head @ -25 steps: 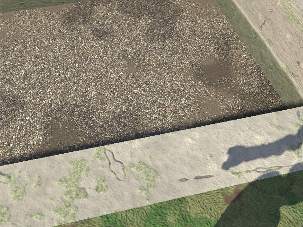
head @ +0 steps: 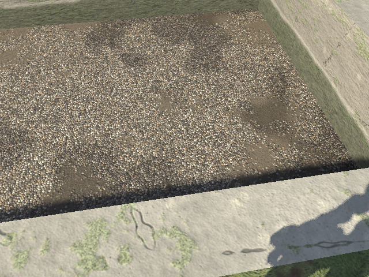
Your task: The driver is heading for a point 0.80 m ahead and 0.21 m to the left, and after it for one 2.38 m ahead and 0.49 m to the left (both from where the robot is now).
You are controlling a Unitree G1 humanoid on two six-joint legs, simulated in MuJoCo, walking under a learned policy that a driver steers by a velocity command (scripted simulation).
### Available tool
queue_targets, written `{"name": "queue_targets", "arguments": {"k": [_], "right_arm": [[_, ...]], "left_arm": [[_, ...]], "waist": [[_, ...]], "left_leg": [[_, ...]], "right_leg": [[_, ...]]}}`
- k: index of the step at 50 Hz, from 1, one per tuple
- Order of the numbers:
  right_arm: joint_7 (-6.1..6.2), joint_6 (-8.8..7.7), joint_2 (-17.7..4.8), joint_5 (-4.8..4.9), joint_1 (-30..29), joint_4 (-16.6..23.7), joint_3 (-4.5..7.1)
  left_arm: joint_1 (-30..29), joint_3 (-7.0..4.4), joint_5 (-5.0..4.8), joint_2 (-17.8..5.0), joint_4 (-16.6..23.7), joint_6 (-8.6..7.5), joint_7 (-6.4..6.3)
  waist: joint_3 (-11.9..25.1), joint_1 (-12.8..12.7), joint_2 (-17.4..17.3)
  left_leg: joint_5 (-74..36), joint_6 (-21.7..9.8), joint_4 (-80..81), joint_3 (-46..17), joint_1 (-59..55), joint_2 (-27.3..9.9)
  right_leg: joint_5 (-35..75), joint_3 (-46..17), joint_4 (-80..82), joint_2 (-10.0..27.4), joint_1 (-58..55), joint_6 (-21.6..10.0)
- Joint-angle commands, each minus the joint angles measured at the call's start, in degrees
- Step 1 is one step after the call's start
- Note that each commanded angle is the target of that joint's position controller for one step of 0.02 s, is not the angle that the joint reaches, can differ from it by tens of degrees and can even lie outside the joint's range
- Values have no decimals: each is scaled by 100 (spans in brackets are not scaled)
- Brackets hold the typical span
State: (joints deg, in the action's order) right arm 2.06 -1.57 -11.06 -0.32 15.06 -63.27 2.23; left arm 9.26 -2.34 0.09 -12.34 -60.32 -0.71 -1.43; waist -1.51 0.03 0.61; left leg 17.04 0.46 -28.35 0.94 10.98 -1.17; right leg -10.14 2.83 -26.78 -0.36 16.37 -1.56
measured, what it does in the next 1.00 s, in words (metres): walks ahead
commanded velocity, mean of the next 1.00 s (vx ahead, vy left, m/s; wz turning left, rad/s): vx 0.12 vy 0.00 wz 0.07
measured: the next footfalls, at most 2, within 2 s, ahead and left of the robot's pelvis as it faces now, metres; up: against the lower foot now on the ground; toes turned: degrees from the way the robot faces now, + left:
left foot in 1.04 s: +0.29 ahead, +0.07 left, +0.00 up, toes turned +9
right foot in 1.50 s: +0.27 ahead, -0.16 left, +0.00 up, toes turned +26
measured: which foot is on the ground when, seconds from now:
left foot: down 0.00-0.62, up 0.64-1.00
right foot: down 0.00-1.00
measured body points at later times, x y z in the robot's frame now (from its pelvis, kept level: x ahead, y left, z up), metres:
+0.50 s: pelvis +0.05 +0.00 -0.01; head +0.05 +0.00 +0.44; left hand +0.09 +0.26 -0.16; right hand +0.03 -0.24 -0.16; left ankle -0.02 +0.12 -0.74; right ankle +0.04 -0.10 -0.73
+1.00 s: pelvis +0.17 -0.03 -0.01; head +0.20 -0.02 +0.44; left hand +0.17 +0.22 -0.16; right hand +0.32 -0.26 -0.14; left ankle +0.25 +0.07 -0.72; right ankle +0.10 -0.12 -0.74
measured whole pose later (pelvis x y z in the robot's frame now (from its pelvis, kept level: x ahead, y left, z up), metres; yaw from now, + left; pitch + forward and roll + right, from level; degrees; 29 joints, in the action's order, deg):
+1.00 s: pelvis +0.17 -0.03 -0.01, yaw +5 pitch +1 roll -1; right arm 0.6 -0.6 -11.1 0.9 5.4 -52.8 4.2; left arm 13.7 -3.0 -0.2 -11.8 -61.4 -1.3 -4.3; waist -2.7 -1.1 -0.2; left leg 13.7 -2.1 -40.9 3.4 28.6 -1.2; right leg -22.2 9.7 -28.5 -0.2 7.1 -2.5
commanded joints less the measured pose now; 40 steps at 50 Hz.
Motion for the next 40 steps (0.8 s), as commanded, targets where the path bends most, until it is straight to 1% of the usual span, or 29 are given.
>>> {"name": "queue_targets", "arguments": {"k": [1, 7, 16, 17, 18, 19, 20, 21, 22, 23, 24, 25, 26, 27, 28, 29, 30, 31, 32, 33, 34, 35, 36, 37, 38, 39, 40], "right_arm": [[12, -43, -616, 14, 238, 125, 86], [6, 12, -547, 12, 321, 91, 70], [22, 63, -476, 9, 322, 82, 65], [25, 73, -413, 14, 451, 7, 57], [34, 90, -445, 50, 495, -24, 77], [48, 96, -534, 88, 446, 19, 109], [59, 61, -545, 119, 427, 81, 114], [64, 0, -604, 156, 537, 119, 131], [56, -85, -727, 192, 763, 97, 167], [36, -170, -920, 221, 1002, 44, 229], [20, -246, -1048, 212, 1013, 34, 276], [1, -316, -967, 165, 1000, 68, 262], [-20, -377, -943, 137, 940, 131, 258], [-43, -413, -897, 176, 847, 176, 253], [-69, -407, -889, 215, 704, 229, 251], [-88, -373, -917, 246, 430, 301, 252], [-104, -332, -967, 205, 235, 359, 265], [-84, -326, -916, 176, 60, 452, 254], [-18, -379, -587, 131, 113, 633, 187], [18, -431, -395, 142, 226, 620, 147], [5, -449, -426, 264, 376, 547, 205], [-18, -415, -444, 257, 353, 493, 211], [-4, -382, -428, 236, 267, 473, 249], [17, -317, -471, 220, 250, 453, 309], [12, -224, -421, 203, 287, 418, 323], [-3, -158, -285, 198, 288, 411, 310], [-3, -116, -187, 207, 227, 443, 297]], "left_arm": [[-35, -94, -25, -517, 168, -33, 6], [70, -116, -53, -558, 6, 47, -41], [29, -143, -56, -572, -138, 103, -83], [131, -132, -53, -503, -218, 111, -81], [146, -147, -81, -511, -250, 125, -83], [152, -180, -121, -566, -260, 126, -88], [138, -199, -132, -586, -251, 113, -91], [2, -194, -142, -557, -173, 47, -84], [-180, -173, -159, -455, -73, -58, -56], [-375, -143, -175, -310, 30, -177, -4], [-529, -119, -182, -238, 133, -284, 59], [-626, -129, -190, -283, 202, -368, 112], [-582, -154, -213, -361, 242, -438, 146], [-516, -152, -247, -346, 246, -486, 178], [-380, -168, -259, -360, 210, -512, 204], [62, -207, -273, -355, 42, -517, 213], [679, -294, -230, -403, -248, -485, 188], [1413, -427, -163, -714, -442, -442, 157], [2020, -577, -117, -1396, -489, -406, 121], [2172, -416, 16, -1178, -520, -429, 169], [1682, -302, 5, -872, -364, -474, 148], [1197, -222, -21, -658, -188, -481, 155], [882, -175, -35, -594, -100, -459, 173], [765, -121, -44, -456, -82, -437, 150], [814, -55, 25, -298, -165, -399, 108], [896, -8, 103, -217, -219, -390, 61], [881, 16, 159, -251, -249, -389, 4]], "waist": [[252, 10, -132], [211, 8, -75], [78, -11, -108], [193, -5, -121], [78, -12, -173], [-106, -21, -261], [-346, 5, -297], [-614, 85, -357], [-794, 191, -550], [-906, 281, -899], [-1067, 287, -1105], [-1086, 281, -1016], [-1041, 222, -949], [-935, 154, -926], [-841, 37, -841], [-687, -235, -811], [-422, -507, -802], [-68, -797, -353], [325, -840, 1239], [728, -739, 1504], [386, -423, 927], [268, -255, 525], [162, -141, 218], [78, -52, 223], [80, 27, 413], [104, 78, 474], [94, 136, 506]], "left_leg": [[-951, -198, 589, -237, 313, -251], [-1370, -199, 525, -154, 169, -201], [-1361, -185, 563, -90, 129, -155], [-772, -207, 612, -36, 71, -106], [106, -287, 621, -22, 183, -56], [1143, -437, 625, -106, 367, -71], [2000, -598, 693, -326, 521, -213], [2515, -762, 850, -643, 563, -416], [2791, -970, 1090, -1153, 382, -758], [2938, -1251, 1475, -1913, 52, -1283], [2723, -1501, 1660, -2547, -110, -1773], [2179, -1582, 1635, -2733, -256, -1942], [1522, -1557, 1496, -2644, -424, -1950], [1058, -1478, 1349, -2401, -577, -1899], [809, -1318, 1226, -2008, -404, -1720], [646, -1104, 1053, -1504, 168, -1412], [-421, -873, 530, -997, 809, -991], [-1651, -524, -649, -385, 1284, -541], [-982, 56, -2779, 415, 2292, 278], [1798, 149, -4123, -268, 2670, 535], [1852, 38, -4840, -678, 2863, 272], [1489, -62, -4922, -535, 2847, 33], [1045, -159, -4554, -424, 2781, -164], [649, -219, -4114, -375, 2605, -291], [347, -215, -3796, -312, 2296, -263], [96, -205, -3398, -292, 2079, -224], [-107, -176, -2916, -295, 1953, -184]], "right_leg": [[929, -317, 182, 302, -685, -209], [1198, -322, 73, 308, -754, -194], [1181, -343, 62, 322, -769, -154], [584, -262, 64, 251, -812, -150], [-366, -160, -20, 134, -695, -164], [-1529, -71, -158, 28, -444, -202], [-2312, -81, -249, 2, -55, -252], [-2580, -129, -395, 30, 373, -294], [-2399, -75, -721, 27, 833, -288], [-1839, 133, -1300, -46, 1312, -249], [-1467, 60, -1727, 84, 1715, -299], [-1572, -96, -2030, 222, 1998, -363], [-1782, -167, -2155, 302, 2162, -405], [-1859, -152, -1914, 361, 2132, -444], [-1691, -36, -1383, 329, 1653, -453], [-1093, 221, -688, 146, 562, -435], [-448, 422, -470, -183, -753, -372], [-75, -182, -274, 125, -1653, -502], [673, -2329, 564, 1422, -2449, -1172], [2313, -3870, 1114, 2291, -2528, -1756], [3006, -3244, 818, 2358, -2168, -1725], [3241, -2319, 626, 2085, -1806, -1457], [3085, -1730, 673, 1810, -1452, -1206], [3098, -1247, 755, 1568, -1221, -962], [3336, -869, 811, 1367, -1014, -832], [3664, -580, 799, 1250, -923, -778], [3954, -337, 772, 1170, -879, -755]]}}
